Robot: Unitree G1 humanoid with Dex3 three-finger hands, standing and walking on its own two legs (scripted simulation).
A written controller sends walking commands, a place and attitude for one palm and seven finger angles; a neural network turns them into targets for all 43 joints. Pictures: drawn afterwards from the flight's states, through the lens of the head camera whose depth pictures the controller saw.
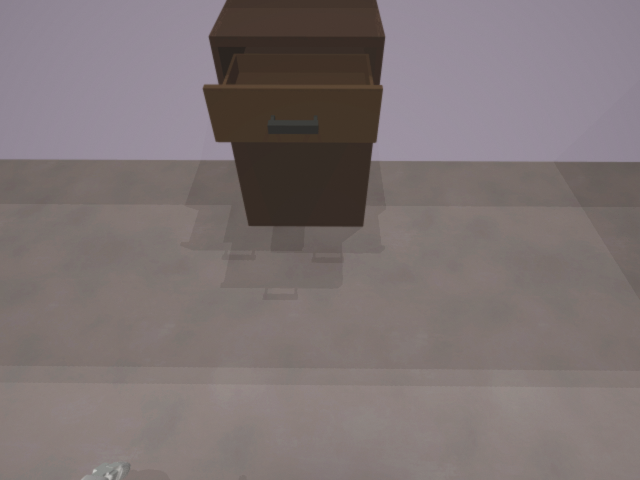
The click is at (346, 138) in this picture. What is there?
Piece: drawer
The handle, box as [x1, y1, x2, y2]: [267, 115, 317, 133]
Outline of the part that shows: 268,120 268,133 317,133 316,115 314,115 313,120 275,120 274,115 271,115 271,118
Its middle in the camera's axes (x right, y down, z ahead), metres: -0.07 -0.30 +1.01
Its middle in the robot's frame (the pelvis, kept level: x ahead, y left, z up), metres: +0.95 +0.12 -0.09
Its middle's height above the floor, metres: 0.68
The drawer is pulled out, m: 0.24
